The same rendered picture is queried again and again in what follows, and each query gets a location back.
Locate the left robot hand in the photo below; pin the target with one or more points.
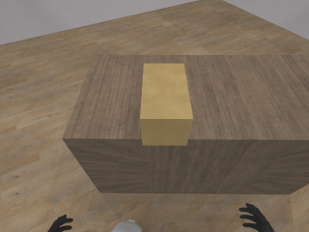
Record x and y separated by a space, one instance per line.
55 227

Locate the left robot thigh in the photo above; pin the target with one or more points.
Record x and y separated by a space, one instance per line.
127 226

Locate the right robot hand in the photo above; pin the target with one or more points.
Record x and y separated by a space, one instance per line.
261 224

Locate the carton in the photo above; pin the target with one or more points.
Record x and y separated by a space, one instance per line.
165 115

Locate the pedestal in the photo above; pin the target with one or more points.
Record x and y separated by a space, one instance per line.
249 134

